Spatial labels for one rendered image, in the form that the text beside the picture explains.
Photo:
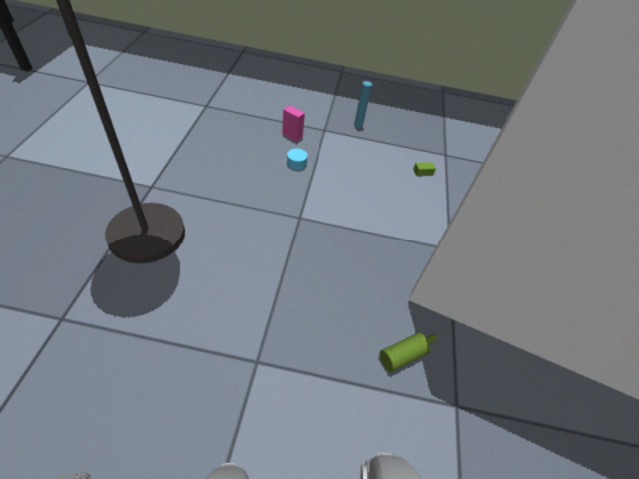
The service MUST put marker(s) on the floor lamp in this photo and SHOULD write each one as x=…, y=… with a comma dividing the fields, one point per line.
x=141, y=233

